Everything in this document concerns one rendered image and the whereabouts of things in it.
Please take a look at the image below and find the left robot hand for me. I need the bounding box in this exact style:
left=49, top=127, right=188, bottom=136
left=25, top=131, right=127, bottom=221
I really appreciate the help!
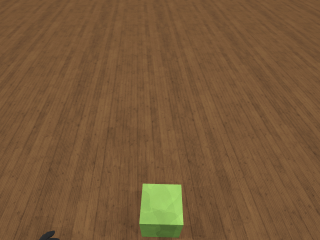
left=39, top=230, right=60, bottom=240

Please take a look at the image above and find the carton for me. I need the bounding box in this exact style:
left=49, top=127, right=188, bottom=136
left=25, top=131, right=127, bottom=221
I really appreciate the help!
left=139, top=183, right=184, bottom=238

